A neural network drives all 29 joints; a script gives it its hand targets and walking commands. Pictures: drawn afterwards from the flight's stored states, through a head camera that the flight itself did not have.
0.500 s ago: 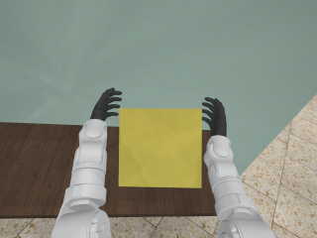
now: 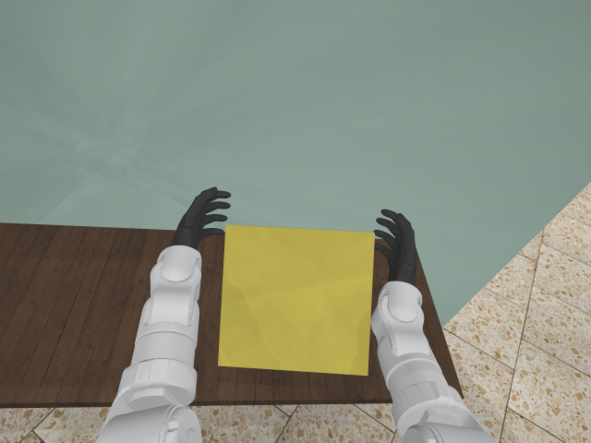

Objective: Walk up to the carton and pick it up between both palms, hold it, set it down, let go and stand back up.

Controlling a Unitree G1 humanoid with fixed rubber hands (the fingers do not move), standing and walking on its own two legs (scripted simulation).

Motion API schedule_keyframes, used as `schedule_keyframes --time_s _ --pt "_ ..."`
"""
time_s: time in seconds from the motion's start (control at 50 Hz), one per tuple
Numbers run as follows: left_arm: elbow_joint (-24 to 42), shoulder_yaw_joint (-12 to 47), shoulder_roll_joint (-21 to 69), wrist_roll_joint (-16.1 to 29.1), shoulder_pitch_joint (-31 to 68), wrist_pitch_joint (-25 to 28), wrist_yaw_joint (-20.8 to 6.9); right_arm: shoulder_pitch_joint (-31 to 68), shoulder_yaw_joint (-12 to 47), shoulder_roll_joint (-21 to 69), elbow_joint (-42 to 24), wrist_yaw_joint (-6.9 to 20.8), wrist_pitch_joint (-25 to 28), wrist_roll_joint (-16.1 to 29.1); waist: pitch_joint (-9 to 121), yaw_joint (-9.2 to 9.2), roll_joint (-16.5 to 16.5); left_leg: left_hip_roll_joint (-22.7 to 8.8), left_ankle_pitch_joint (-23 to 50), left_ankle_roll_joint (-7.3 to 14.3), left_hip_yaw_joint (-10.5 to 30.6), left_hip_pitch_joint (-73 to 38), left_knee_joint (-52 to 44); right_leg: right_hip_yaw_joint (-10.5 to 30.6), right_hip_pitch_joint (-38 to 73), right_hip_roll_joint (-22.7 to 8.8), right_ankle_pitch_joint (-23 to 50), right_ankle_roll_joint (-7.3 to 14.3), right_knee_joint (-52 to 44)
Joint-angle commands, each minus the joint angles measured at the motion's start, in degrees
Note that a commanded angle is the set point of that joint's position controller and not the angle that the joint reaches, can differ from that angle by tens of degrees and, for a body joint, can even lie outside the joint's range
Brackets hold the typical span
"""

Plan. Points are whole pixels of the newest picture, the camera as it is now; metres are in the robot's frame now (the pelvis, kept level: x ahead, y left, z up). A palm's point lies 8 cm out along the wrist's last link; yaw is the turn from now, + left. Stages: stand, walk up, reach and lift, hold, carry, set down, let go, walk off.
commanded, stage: set down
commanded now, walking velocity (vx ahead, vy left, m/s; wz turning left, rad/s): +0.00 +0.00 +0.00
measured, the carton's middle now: (297, 290) +0.35 -0.04 -0.04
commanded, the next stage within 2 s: none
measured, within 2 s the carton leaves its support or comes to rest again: neither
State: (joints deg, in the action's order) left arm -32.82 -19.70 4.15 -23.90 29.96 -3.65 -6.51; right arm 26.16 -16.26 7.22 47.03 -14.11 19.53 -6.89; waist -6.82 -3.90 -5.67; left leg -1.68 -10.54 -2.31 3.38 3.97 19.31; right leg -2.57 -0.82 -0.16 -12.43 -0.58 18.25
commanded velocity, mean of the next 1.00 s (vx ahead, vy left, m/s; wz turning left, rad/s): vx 0.00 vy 0.00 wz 0.00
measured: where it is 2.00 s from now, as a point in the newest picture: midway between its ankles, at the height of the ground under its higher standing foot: outside the picture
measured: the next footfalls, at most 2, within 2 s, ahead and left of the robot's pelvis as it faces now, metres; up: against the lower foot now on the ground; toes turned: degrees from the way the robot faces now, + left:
none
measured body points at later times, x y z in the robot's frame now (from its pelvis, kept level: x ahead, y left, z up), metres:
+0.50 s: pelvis +0.00 +0.00 +0.00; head +0.04 +0.04 +0.45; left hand +0.41 +0.11 +0.04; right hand +0.34 -0.19 +0.04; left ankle +0.01 +0.15 -0.75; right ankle -0.02 -0.11 -0.75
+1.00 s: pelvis +0.01 +0.00 +0.00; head +0.08 +0.04 +0.44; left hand +0.43 +0.10 +0.03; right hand +0.34 -0.19 +0.02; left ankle +0.01 +0.15 -0.75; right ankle -0.02 -0.11 -0.75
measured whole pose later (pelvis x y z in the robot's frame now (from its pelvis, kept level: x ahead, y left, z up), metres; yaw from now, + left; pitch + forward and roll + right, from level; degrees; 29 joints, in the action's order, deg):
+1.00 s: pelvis +0.01 +0.00 +0.00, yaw +0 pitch +2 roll +0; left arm -46.5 -23.6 4.8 -25.9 37.8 9.0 -8.2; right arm 26.2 -27.0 8.9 51.3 -14.2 29.0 -12.0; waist -6.3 -3.9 -6.3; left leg -1.7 -10.5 -2.2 3.3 10.4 19.3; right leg -2.6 -7.3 -0.2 -12.4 -0.6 18.2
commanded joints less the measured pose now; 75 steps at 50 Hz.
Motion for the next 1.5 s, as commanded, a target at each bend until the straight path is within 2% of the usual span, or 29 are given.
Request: schedule_keyframes --time_s 0.0,0.08,0.12,0.18,0.24,0.32,0.36,0.38,0.42,0.44,0.48,0.58,0.6,0.64,0.66,0.7,0.76,0.78,0.86,0.9,0.94,0.98,1.0,1.02,1.12,1.14,1.26,1.48 --pt "-6.62 14.39 24.89 0.33 26.41 5.03 -7.38 26.16 13.04 27.03 -2.05 7.55 3.68 -11.79 19.25 -1.17 4.91 2.82 8.5 1.69 -9.85 -0.79 -3.5 -2.27 3.82 -0.03 23.73 -3.21 -4.34" --pt "-8.35 14.01 24.48 0.88 29.66 7.36 -6.84 27.76 11.48 27.75 -1.18 7.96 4.93 -13.18 21.6 -1.4 4.87 2.67 8.9 1.56 -10.0 0.73 -2.95 -2.34 3.33 0.19 24.39 -3.04 -3.79" --pt "-10.19 13.03 23.99 0.3 29.37 8.17 -6.66 27.97 11.21 28.46 0.05 8.19 4.92 -13.52 21.03 -0.34 4.16 2.61 7.56 1.93 -10.28 2.13 -3.36 -2.15 3.08 -0.03 23.25 -3.14 -3.85" --pt "-12.15 11.76 24.1 -0.37 30.64 8.86 -6.77 27.91 8.8 28.26 1.56 8.38 4.95 -14.83 19.96 -0.9 4.82 2.48 5.7 2.04 -10.44 2.75 -3.63 -2.1 1.52 -0.1 20.67 -2.81 -4.04" --pt "-14.59 9.72 22.96 -1.29 29.62 9.53 -7.09 27.13 8.53 28.83 1.92 8.32 4.98 -15.75 19.27 -0.31 3.58 2.4 5.2 2.42 -10.61 4.53 -3.29 -1.77 2.21 -0.37 22.56 -2.99 -3.4" --pt "-15.83 8.46 22.88 -2.16 30.54 10.11 -7.23 27.43 6.54 28.88 2.38 8.45 5.3 -16.29 19.44 -0.56 4.45 2.22 5.35 2.3 -10.71 4.64 -3.24 -1.87 0.83 0.02 21.33 -2.88 -3.39" --pt "-16.19 8.29 22.93 -2.43 30.34 10.56 -7.0 26.83 6.37 29.09 3.13 8.57 5.47 -16.3 19.74 -0.3 4.92 2.19 6.41 2.18 -10.57 4.71 -2.95 -1.81 0.69 0.08 21.88 -2.7 -3.41" --pt "-15.87 8.68 23.08 -2.38 29.78 10.68 -7.01 25.74 6.77 28.85 3.32 8.53 5.86 -16.26 20.71 -0.77 5.1 2.18 8.17 1.96 -10.66 4.47 -2.31 -1.92 1.13 0.14 24.3 -2.76 -2.95" --pt "-17.05 7.77 23.12 -2.84 29.51 11.17 -6.85 26.09 7.09 29.67 3.17 8.53 6.33 -16.25 21.57 0.07 4.39 2.32 8.57 2.21 -10.58 5.07 -2.32 -1.68 1.44 0.04 25.42 -2.75 -2.8" --pt "-17.64 7.73 23.07 -2.94 28.9 11.28 -6.95 25.46 6.99 29.71 3.49 8.6 6.5 -16.52 21.57 -0.32 4.16 2.24 8.92 2.38 -10.48 5.3 -2.1 -1.66 1.71 -0.15 27.14 -2.93 -2.65" --pt "-18.24 6.88 22.35 -3.59 30.13 11.57 -7.1 25.18 6.23 30.06 4.25 8.45 6.34 -16.53 20.67 -0.45 4.55 2.29 7.29 2.47 -10.59 6.52 -2.43 -1.47 1.42 -0.28 26.01 -3.0 -2.59" --pt "-18.61 6.71 22.98 -4.57 29.17 12.11 -7.02 23.27 5.8 30.2 6.48 8.2 7.2 -16.86 21.78 -0.68 5.39 2.21 10.33 2.19 -10.43 6.75 -1.55 -1.35 1.25 -0.19 29.46 -2.79 -2.12" --pt "-19.04 6.43 22.78 -4.41 29.21 12.6 -6.89 23.75 6.45 30.39 5.67 8.23 7.64 -16.61 22.94 -0.06 4.84 1.98 11.3 2.29 -10.47 6.74 -1.01 -1.29 1.11 -0.1 30.53 -2.9 -1.75" --pt "-19.47 6.84 23.4 -4.83 28.71 12.87 -6.93 22.81 6.3 30.52 5.98 8.2 8.29 -16.52 24.03 -0.61 5.33 2.04 12.06 2.18 -10.29 6.64 -0.92 -1.5 0.98 -0.22 31.9 -2.77 -1.44" --pt "-20.29 6.24 23.41 -4.87 27.8 12.9 -6.93 22.58 6.37 30.58 6.89 8.22 8.22 -16.53 23.06 0.04 5.21 2.0 12.46 2.22 -10.27 6.68 -0.93 -1.33 0.72 -0.24 31.79 -2.8 -1.72" --pt "-19.65 6.15 23.57 -5.55 27.31 13.0 -6.75 21.52 6.32 30.1 8.2 8.22 8.56 -15.96 22.84 0.01 6.07 1.78 13.17 2.1 -10.03 6.09 -0.73 -1.44 -0.18 -0.15 31.25 -2.66 -1.74" --pt "-20.23 6.06 23.22 -5.34 27.15 13.36 -6.92 21.14 6.82 30.29 8.12 7.94 9.26 -16.53 22.96 -0.1 4.9 1.83 13.84 2.32 -10.22 6.61 -0.39 -1.51 0.05 -0.22 32.78 -2.9 -1.57" --pt "-20.79 5.77 23.45 -5.71 26.68 13.63 -6.86 20.76 7.06 30.6 8.93 7.91 9.37 -16.38 22.97 0.27 5.22 1.8 14.13 2.27 -10.13 6.96 -0.37 -1.33 -0.53 -0.16 32.72 -2.82 -1.57" --pt "-20.79 5.54 23.8 -6.33 25.48 13.74 -6.92 19.37 6.01 29.93 11.12 7.62 9.99 -16.09 21.68 -0.19 5.64 1.43 14.83 2.12 -9.91 6.43 0.29 -1.57 -2.35 -0.2 31.85 -2.41 -1.81" --pt "-21.52 4.99 22.78 -6.18 26.13 13.97 -6.8 20.34 5.29 29.85 10.93 7.75 10.02 -16.53 20.78 -0.11 4.87 1.36 13.36 2.5 -9.92 6.83 -0.1 -1.59 -3.02 0.0 29.74 -2.49 -1.99" --pt "-22.2 4.34 23.53 -6.81 25.07 14.15 -6.77 19.93 5.31 29.69 11.54 7.97 10.33 -16.5 20.7 0.31 5.35 1.45 13.42 2.38 -10.08 6.85 0.3 -1.53 -3.64 -0.06 29.0 -2.3 -2.0" --pt "-21.72 4.84 23.39 -6.8 25.53 14.26 -6.59 20.25 4.16 29.24 11.87 7.98 10.76 -16.32 20.67 -0.14 6.19 1.26 13.57 2.37 -9.96 6.8 0.4 -1.67 -4.31 0.08 28.63 -2.06 -1.75" --pt "-22.14 4.15 22.87 -7.23 25.27 14.34 -6.54 20.88 4.38 29.09 12.34 8.09 10.7 -16.75 20.51 0.79 5.82 1.24 13.43 2.54 -10.02 7.37 0.62 -1.43 -4.55 -0.07 28.13 -2.26 -1.76" --pt "-22.31 3.89 22.8 -7.16 25.57 14.67 -6.62 19.71 4.39 29.21 12.88 8.02 10.8 -16.83 20.48 0.12 5.55 1.15 13.89 2.63 -10.01 7.24 0.95 -1.58 -4.78 0.09 28.69 -2.0 -1.74" --pt "-23.62 2.73 22.39 -7.71 24.67 15.45 -6.34 20.03 4.4 29.16 13.03 8.26 11.38 -16.82 20.4 1.1 5.46 1.16 13.36 2.85 -10.02 8.44 1.2 -1.35 -5.4 -0.08 28.18 -2.21 -0.98" --pt "-23.7 3.45 22.92 -7.49 25.0 15.5 -6.39 20.01 4.14 29.19 13.08 8.26 11.41 -17.07 21.06 0.61 5.78 1.17 13.48 2.96 -9.92 8.75 1.4 -1.41 -5.71 0.01 28.14 -2.0 -1.34" --pt "-24.96 2.84 22.55 -7.85 25.37 16.49 -5.86 21.07 2.68 28.68 14.34 8.77 12.13 -17.1 21.6 0.99 6.65 0.95 13.42 2.99 -9.79 8.2 2.24 -1.47 -8.35 0.18 25.03 -1.65 -1.2" --pt "-26.68 0.98 21.83 -8.83 23.14 18.77 -5.17 19.69 2.99 29.42 16.67 9.33 13.48 -17.29 21.95 1.94 5.99 1.19 14.16 3.61 -9.83 10.46 3.41 -0.72 -9.23 -0.12 27.59 -1.55 0.29"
